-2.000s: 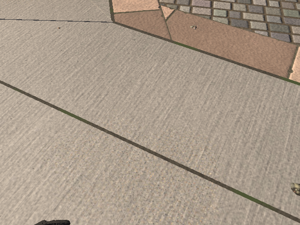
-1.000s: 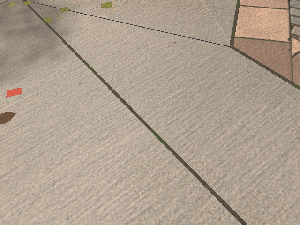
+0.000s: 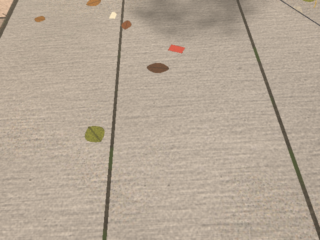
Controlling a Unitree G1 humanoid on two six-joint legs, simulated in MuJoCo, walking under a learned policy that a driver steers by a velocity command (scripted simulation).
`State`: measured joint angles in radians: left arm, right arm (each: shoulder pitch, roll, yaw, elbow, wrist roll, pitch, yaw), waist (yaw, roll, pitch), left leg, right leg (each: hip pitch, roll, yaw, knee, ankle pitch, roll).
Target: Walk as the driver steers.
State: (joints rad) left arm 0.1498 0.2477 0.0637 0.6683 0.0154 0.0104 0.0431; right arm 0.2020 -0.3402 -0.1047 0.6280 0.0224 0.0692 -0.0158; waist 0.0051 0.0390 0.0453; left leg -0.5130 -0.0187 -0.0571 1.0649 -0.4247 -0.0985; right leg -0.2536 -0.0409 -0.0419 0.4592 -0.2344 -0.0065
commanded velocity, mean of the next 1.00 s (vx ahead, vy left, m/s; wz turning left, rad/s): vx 0.03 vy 0.00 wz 0.11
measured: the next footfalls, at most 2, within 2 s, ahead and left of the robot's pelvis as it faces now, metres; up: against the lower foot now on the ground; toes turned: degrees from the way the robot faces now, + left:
left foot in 0.14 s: +0.03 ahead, +0.14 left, +0.00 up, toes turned +2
right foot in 0.48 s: +0.02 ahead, -0.10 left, +0.00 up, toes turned +4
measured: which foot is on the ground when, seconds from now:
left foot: up 0.00-0.12, down 0.14-1.00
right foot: down 0.00-0.14, up 0.16-0.46, down 0.48-1.00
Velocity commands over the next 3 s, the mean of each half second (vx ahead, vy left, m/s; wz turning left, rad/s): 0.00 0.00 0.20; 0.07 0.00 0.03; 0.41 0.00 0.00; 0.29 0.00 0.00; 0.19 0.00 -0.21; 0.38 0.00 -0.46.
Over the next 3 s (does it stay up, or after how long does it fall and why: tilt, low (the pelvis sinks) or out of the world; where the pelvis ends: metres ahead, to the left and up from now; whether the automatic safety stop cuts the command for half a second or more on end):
stays up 0.74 -0.09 -0.01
